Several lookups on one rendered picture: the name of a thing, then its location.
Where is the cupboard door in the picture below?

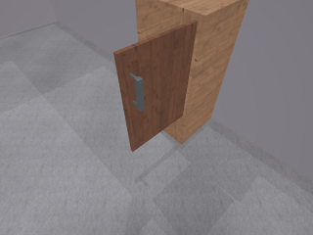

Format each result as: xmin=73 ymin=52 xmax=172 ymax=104
xmin=113 ymin=20 xmax=198 ymax=152

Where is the handle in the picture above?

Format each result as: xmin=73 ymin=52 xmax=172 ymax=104
xmin=129 ymin=72 xmax=145 ymax=112

